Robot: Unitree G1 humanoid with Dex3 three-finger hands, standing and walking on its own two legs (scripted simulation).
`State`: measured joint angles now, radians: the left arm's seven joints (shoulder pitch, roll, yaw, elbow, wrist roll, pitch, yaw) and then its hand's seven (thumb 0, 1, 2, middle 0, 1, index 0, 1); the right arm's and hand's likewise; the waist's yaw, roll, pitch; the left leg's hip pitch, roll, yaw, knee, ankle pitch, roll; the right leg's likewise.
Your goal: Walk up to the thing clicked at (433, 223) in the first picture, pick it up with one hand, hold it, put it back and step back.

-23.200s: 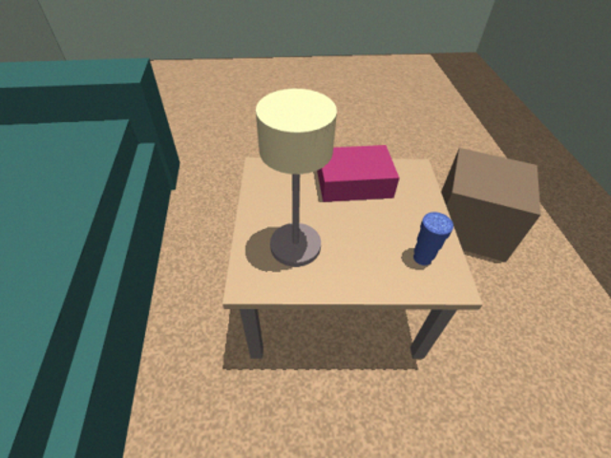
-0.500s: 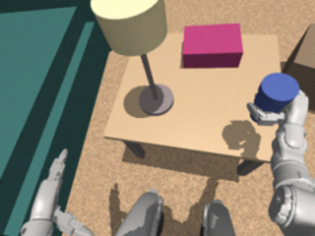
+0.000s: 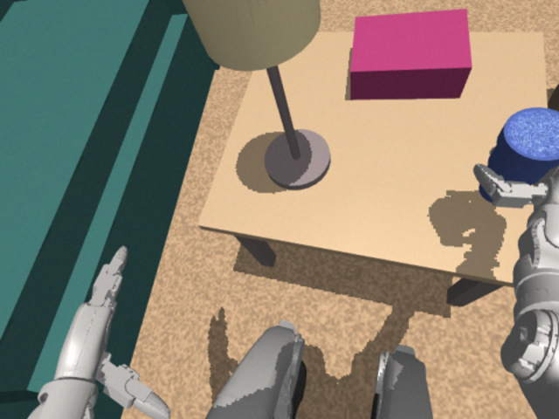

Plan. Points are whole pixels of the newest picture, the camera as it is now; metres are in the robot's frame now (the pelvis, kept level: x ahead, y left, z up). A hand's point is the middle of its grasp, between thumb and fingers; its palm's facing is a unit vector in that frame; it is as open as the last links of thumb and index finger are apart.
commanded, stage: lower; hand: right
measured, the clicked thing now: (515, 165) +0.50 -0.22 -0.02
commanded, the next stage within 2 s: loosen in 1.10 s
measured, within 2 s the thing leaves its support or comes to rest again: rests again in 0.98 s
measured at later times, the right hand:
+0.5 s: hand (501, 182) +0.50 -0.22 -0.08, palm faces +0.21 +0.98 +0.01, open 9.1 cm
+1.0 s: hand (492, 190) +0.51 -0.22 -0.12, palm faces +0.20 +0.98 +0.01, open 9.1 cm
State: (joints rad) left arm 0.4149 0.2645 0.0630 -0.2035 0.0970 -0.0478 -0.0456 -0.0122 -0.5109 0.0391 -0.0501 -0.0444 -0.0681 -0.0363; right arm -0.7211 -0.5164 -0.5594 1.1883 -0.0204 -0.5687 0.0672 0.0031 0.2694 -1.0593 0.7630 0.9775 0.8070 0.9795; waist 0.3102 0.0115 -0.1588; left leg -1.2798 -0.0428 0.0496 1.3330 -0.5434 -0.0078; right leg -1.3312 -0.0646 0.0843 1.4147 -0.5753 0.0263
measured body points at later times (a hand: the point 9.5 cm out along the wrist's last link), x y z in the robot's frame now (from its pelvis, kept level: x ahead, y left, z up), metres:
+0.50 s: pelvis -0.01 +0.00 -0.03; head +0.18 -0.08 +0.37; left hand +0.16 +0.26 +0.06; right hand +0.49 -0.27 -0.08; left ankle +0.04 +0.13 -0.59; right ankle +0.03 -0.13 -0.59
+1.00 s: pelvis -0.02 +0.00 -0.06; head +0.19 -0.09 +0.34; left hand +0.16 +0.26 +0.07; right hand +0.49 -0.27 -0.12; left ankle +0.04 +0.13 -0.59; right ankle +0.03 -0.13 -0.59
